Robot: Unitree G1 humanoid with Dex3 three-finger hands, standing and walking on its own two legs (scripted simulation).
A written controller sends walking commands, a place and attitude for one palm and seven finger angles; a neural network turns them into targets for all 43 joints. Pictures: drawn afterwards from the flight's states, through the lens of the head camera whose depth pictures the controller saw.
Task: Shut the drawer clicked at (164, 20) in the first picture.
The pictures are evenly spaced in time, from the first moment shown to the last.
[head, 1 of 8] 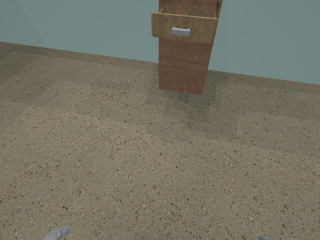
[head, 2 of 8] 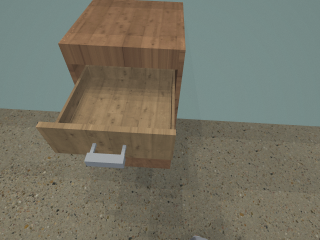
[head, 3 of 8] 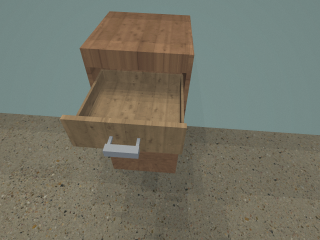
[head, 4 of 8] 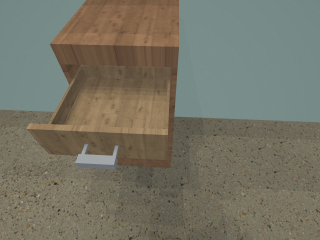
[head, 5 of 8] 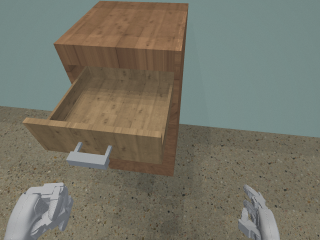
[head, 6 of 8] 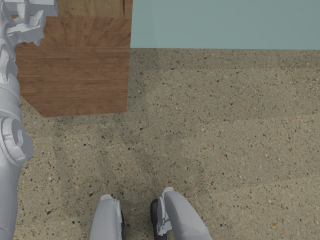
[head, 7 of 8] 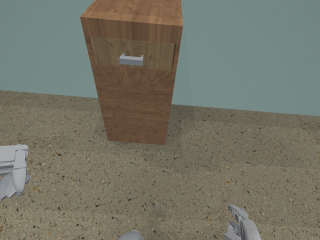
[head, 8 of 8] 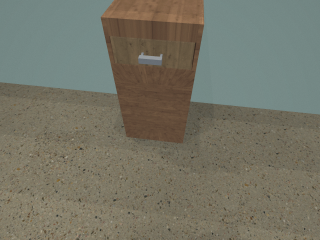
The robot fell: no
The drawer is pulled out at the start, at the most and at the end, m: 0.30 0.30 0.00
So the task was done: yes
